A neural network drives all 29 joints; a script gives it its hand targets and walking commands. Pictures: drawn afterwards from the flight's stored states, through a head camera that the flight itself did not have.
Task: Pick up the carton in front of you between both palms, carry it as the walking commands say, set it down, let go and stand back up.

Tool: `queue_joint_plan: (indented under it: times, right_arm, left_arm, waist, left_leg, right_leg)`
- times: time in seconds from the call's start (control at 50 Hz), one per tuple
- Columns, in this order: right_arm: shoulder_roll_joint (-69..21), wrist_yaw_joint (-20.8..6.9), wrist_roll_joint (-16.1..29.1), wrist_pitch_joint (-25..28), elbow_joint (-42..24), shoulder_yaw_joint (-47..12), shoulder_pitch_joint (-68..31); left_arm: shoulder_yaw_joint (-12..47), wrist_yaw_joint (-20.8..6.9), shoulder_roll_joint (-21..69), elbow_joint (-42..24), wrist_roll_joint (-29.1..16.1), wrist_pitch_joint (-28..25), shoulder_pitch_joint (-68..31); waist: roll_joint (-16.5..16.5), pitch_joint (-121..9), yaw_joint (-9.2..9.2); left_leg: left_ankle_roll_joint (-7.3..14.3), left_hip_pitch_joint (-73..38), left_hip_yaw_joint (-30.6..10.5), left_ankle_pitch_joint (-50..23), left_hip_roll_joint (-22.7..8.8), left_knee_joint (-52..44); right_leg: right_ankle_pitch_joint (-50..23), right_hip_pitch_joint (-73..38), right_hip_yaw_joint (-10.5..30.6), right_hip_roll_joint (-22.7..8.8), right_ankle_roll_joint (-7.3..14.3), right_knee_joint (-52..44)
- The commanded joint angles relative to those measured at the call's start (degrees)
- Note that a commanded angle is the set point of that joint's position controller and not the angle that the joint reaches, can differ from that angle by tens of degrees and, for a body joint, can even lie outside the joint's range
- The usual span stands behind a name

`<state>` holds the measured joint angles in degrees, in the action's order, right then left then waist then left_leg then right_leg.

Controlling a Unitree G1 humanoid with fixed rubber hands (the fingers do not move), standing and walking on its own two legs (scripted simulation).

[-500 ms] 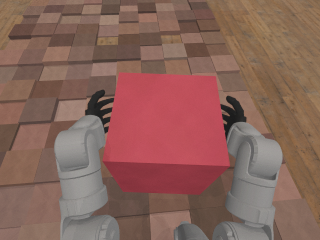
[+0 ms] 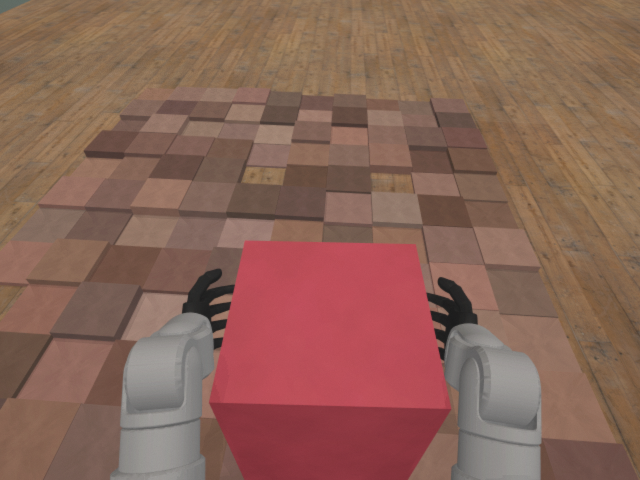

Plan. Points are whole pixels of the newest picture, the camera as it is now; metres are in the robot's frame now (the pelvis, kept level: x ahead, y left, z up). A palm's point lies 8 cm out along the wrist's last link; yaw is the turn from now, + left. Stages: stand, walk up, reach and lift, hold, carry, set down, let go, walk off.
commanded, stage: carry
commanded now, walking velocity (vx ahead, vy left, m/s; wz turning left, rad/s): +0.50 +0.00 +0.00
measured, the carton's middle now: (327, 367) +0.27 +0.01 +0.02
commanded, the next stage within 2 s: none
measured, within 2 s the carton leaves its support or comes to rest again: neither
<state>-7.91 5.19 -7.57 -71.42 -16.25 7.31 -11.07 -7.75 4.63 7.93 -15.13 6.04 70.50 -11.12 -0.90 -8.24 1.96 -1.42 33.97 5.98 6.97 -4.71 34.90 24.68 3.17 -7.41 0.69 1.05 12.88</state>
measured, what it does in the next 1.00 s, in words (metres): walks ahead: left foot, then right foot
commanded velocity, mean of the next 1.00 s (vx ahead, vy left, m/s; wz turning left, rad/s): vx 0.50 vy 0.00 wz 0.00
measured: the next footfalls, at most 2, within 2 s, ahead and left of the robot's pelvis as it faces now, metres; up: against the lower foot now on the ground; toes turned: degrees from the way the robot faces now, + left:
left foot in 0.10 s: +0.23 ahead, +0.12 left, -0.01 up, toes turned +9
right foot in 0.58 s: +0.56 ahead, -0.06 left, +0.00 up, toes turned -7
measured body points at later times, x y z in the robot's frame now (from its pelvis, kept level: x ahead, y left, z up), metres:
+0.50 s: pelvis +0.31 +0.04 -0.01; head +0.30 +0.05 +0.44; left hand +0.65 +0.18 +0.11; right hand +0.64 -0.12 +0.12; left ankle +0.19 +0.11 -0.75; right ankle +0.46 -0.09 -0.71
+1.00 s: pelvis +0.65 +0.03 -0.02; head +0.72 +0.04 +0.43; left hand +1.03 +0.20 +0.09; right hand +1.04 -0.11 +0.09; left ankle +0.80 +0.14 -0.73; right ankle +0.52 -0.05 -0.74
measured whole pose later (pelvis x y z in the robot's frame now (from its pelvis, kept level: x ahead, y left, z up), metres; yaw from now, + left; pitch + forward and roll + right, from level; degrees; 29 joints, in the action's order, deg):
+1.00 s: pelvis +0.65 +0.03 -0.02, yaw +0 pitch +6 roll -1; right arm -2.0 7.4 -3.6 -69.1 -3.1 14.7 -37.2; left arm -13.2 7.8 3.4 -1.5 3.7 67.9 -38.0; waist -0.8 1.6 2.4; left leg 2.6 35.4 4.5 -5.0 -1.8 30.7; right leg 26.1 6.4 -7.6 0.9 1.9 26.8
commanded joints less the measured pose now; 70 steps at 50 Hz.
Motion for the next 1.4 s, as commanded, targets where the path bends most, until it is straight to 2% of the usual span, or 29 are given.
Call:
queue_joint_plan:
  times: [0.0,0.08,0.1,0.12,0.14,0.2,0.32,0.46,0.5,0.54,0.56,0.58,0.6,0.62,0.66,0.7,0.8,0.88,0.96,1.0,1.02,1.04,1.06,1.08,1.1,1.12,1.18,1.28,1.38]
  right_arm:
    - [-54.27,-14.24,23.06,1.70,-2.38,-41.20,-27.09]
    - [-52.27,-14.81,24.29,2.05,-2.72,-41.47,-25.03]
    - [-51.50,-15.00,24.40,2.03,-2.85,-41.64,-24.73]
    - [-49.94,-15.26,24.16,2.55,-1.91,-41.25,-25.63]
    - [-50.03,-15.39,24.92,2.63,-1.30,-41.57,-26.17]
    - [-50.10,-15.56,27.01,3.33,-2.68,-43.03,-32.33]
    - [-45.39,-14.38,28.11,4.48,0.76,-41.20,-40.85]
    - [-41.72,-11.80,28.31,2.29,8.02,-35.57,-53.42]
    - [-42.57,-11.41,28.79,1.72,10.57,-34.34,-58.62]
    - [-44.13,-11.05,29.08,1.55,13.54,-33.36,-63.87]
    - [-45.07,-10.93,28.91,1.62,14.67,-32.90,-66.36]
    - [-46.74,-10.97,29.35,1.26,16.61,-32.35,-67.01]
    - [-47.21,-10.76,28.99,1.14,18.19,-30.55,-68.23]
    - [-48.23,-10.36,28.42,1.18,18.72,-29.72,-69.79]
    - [-52.28,-10.15,28.58,1.57,19.54,-29.06,-72.46]
    - [-54.94,-9.86,28.37,2.14,19.63,-28.54,-72.50]
    - [-57.51,-9.19,26.59,3.35,17.43,-28.85,-69.24]
    - [-56.62,-8.81,25.86,3.83,11.97,-31.72,-67.26]
    - [-52.91,-9.57,25.47,3.23,10.49,-34.01,-64.11]
    - [-50.76,-10.31,25.13,2.82,12.30,-33.49,-61.94]
    - [-49.82,-10.77,24.85,2.71,13.33,-32.90,-60.77]
    - [-48.70,-11.37,24.60,2.58,13.97,-32.15,-60.73]
    - [-47.57,-11.81,24.74,2.29,15.56,-31.52,-61.49]
    - [-46.13,-12.04,24.89,1.93,18.55,-30.41,-60.08]
    - [-46.96,-12.40,25.43,2.04,18.81,-30.62,-59.79]
    - [-49.36,-12.91,27.00,2.22,17.31,-31.15,-62.34]
    - [-55.75,-13.63,31.50,3.16,10.88,-33.71,-71.58]
    - [-55.69,-13.25,32.06,3.86,7.65,-35.07,-69.54]
    - [-53.02,-13.59,30.22,4.20,11.56,-35.05,-62.93]
  left_arm:
    - [41.94,-15.66,53.61,-3.93,-24.19,-0.83,-28.10]
    - [42.28,-14.80,51.27,-5.34,-22.81,-1.19,-25.84]
    - [42.15,-14.55,49.82,-5.23,-22.27,-1.41,-26.43]
    - [42.73,-14.37,50.12,-6.47,-22.37,-1.11,-27.28]
    - [42.97,-14.14,49.44,-5.34,-22.08,-1.14,-28.43]
    - [42.82,-13.37,50.11,-2.73,-21.66,-2.12,-30.52]
    - [42.18,-11.12,46.63,0.20,-22.38,-3.22,-39.52]
    - [37.18,-9.78,43.17,7.17,-25.06,-0.61,-53.31]
    - [35.02,-9.72,43.12,10.16,-25.34,-0.13,-57.63]
    - [32.76,-9.80,43.75,13.57,-25.27,-0.05,-61.34]
    - [31.23,-10.05,44.16,15.33,-25.33,-0.16,-62.54]
    - [29.62,-10.04,42.96,17.56,-24.96,-0.21,-63.03]
    - [28.92,-10.05,44.00,19.99,-25.29,-0.37,-64.20]
    - [29.08,-10.47,47.60,20.90,-26.36,-0.74,-65.02]
    - [29.95,-11.20,53.02,18.89,-28.75,-1.69,-70.50]
    - [30.55,-11.39,56.72,16.86,-30.42,-2.23,-74.51]
    - [31.57,-11.26,59.88,12.46,-30.32,-2.61,-73.78]
    - [34.01,-11.21,58.23,7.67,-29.15,-2.67,-70.63]
    - [35.96,-11.01,54.00,8.91,-27.04,-2.48,-64.14]
    - [36.58,-11.19,52.71,10.67,-26.63,-2.38,-62.57]
    - [36.81,-11.34,52.13,11.43,-26.80,-2.31,-62.95]
    - [36.90,-11.51,51.43,12.12,-26.71,-2.32,-63.59]
    - [37.17,-11.65,52.45,13.02,-26.63,-1.97,-64.48]
    - [35.68,-11.35,51.75,15.48,-27.04,-1.32,-63.93]
    - [34.93,-11.16,51.67,15.50,-26.59,-1.13,-63.54]
    - [34.94,-10.94,52.57,14.98,-26.73,-1.30,-66.27]
    - [34.37,-9.89,56.08,11.81,-26.25,-2.35,-68.79]
    - [36.01,-7.95,56.20,9.66,-24.99,-3.56,-64.38]
    - [37.05,-8.10,53.78,11.42,-23.89,-3.75,-60.96]
  waist:
    - [9.13,-6.59,-1.43]
    - [4.70,-12.97,-2.91]
    - [1.83,-14.45,-4.68]
    - [-13.34,-15.46,-3.54]
    - [-13.99,-12.78,-3.20]
    - [-1.39,-10.49,-2.53]
    - [-6.31,-9.52,-2.94]
    - [-5.51,-6.10,-5.09]
    - [-5.79,-5.77,-4.11]
    - [-5.29,-11.64,0.47]
    - [-0.35,-17.51,3.56]
    - [13.46,-21.39,2.09]
    - [20.64,-22.56,2.26]
    - [15.96,-21.44,1.16]
    - [6.65,-19.54,1.33]
    - [4.47,-19.74,0.85]
    - [4.80,-17.87,1.13]
    - [8.25,-18.66,1.12]
    - [8.61,-16.77,2.96]
    - [8.33,-18.06,-0.15]
    - [5.82,-19.96,-3.84]
    - [0.45,-20.63,-5.90]
    - [-13.26,-23.48,-3.21]
    - [-17.52,-29.02,-4.82]
    - [-15.78,-29.34,-6.88]
    - [-10.12,-25.07,-6.39]
    - [-3.26,-21.40,-4.42]
    - [-4.87,-20.89,-4.56]
    - [-4.15,-14.21,-5.06]
  left_leg:
    - [0.64,-7.44,3.91,-4.55,0.65,-3.53]
    - [1.85,-29.88,10.69,3.93,6.04,-9.28]
    - [1.90,-39.08,3.89,7.75,0.99,-9.48]
    - [8.58,-46.12,-24.71,13.82,-13.32,-16.76]
    - [12.71,-45.89,-33.78,9.08,-17.17,-21.57]
    - [10.72,-35.54,-20.49,2.41,-14.35,-19.98]
    - [10.17,-32.55,-7.02,-1.71,-9.83,-23.60]
    - [10.84,-37.70,-4.15,-10.79,-7.63,-19.31]
    - [9.55,-37.19,-2.49,-17.30,-7.31,-17.11]
    - [6.94,-34.20,2.43,-29.14,-5.68,-3.12]
    - [5.22,-26.81,4.25,-22.19,-2.39,12.13]
    - [3.37,-10.42,2.76,1.79,4.96,27.01]
    - [2.91,2.84,-3.24,20.43,10.11,40.65]
    - [4.91,6.98,-8.15,20.39,5.88,44.73]
    - [5.69,8.23,-8.39,15.83,2.78,39.90]
    - [4.90,6.72,-7.86,12.92,1.29,33.88]
    - [2.44,9.92,-4.17,10.83,0.83,17.95]
    - [2.89,2.83,0.46,-4.34,3.84,5.68]
    - [4.51,0.26,0.41,-16.48,5.00,-9.52]
    - [5.52,-12.50,2.66,-20.61,6.25,-14.15]
    - [5.03,-24.28,4.97,-24.20,6.25,-17.90]
    - [3.65,-36.77,1.91,-25.51,2.13,-14.17]
    - [5.46,-54.06,-10.58,-57.73,-9.87,2.25]
    - [14.80,-65.89,-25.12,-53.47,-16.83,2.62]
    - [18.90,-62.81,-32.72,-29.76,-18.23,-4.93]
    - [17.23,-57.26,-32.13,-17.57,-16.11,-9.01]
    - [15.08,-47.03,-24.20,-20.86,-13.50,-9.63]
    - [13.89,-46.31,-16.16,-24.20,-8.80,-7.60]
    - [12.22,-39.53,-7.46,-37.40,-3.27,-11.01]
  right_leg:
    - [-22.46,-2.91,4.81,-13.61,3.76,-3.55]
    - [-37.07,1.43,-3.46,-9.05,0.83,21.69]
    - [-26.94,10.24,-2.70,-7.89,0.07,34.83]
    - [-9.34,27.31,-2.09,-1.06,-2.16,47.53]
    - [2.15,36.21,3.66,-0.02,-1.53,56.71]
    - [-2.88,36.00,7.45,-6.66,0.26,55.70]
    - [-12.41,33.58,1.81,-5.90,-1.05,36.20]
    - [-23.19,35.34,-0.03,-3.83,1.81,22.33]
    - [-22.84,29.31,-1.94,-2.09,3.20,19.05]
    - [-22.75,12.80,-4.63,0.18,4.20,15.95]
    - [-17.93,-1.40,-2.08,-0.65,4.23,15.24]
    - [-19.52,-13.84,22.58,-14.85,9.33,12.60]
    - [-17.03,-20.22,38.05,-21.26,15.70,6.66]
    - [-18.28,-19.09,34.42,-20.66,16.07,8.44]
    - [-25.41,-13.11,26.33,-18.08,13.21,9.76]
    - [-24.34,-9.77,21.79,-17.11,11.72,8.79]
    - [-32.37,-11.41,16.04,-15.96,12.32,7.01]
    - [-50.01,-13.09,6.11,-11.12,8.05,11.35]
    - [-47.89,-18.44,4.19,-8.74,5.73,17.88]
    - [-52.35,-15.42,2.78,-8.27,4.24,26.71]
    - [-50.98,-10.03,-0.41,-7.00,2.71,37.04]
    - [-36.96,2.45,0.02,-5.33,1.67,48.17]
    - [7.23,20.98,2.85,-1.70,0.28,57.27]
    - [12.36,34.66,6.99,1.92,-0.62,69.89]
    - [9.58,41.05,7.18,2.06,0.17,74.75]
    - [5.67,43.79,8.14,-0.22,0.75,73.94]
    - [2.09,45.10,6.47,-2.56,1.11,73.58]
    - [-0.34,54.54,2.53,-3.77,2.05,72.58]
    - [-10.86,46.45,-2.11,-2.32,2.55,43.86]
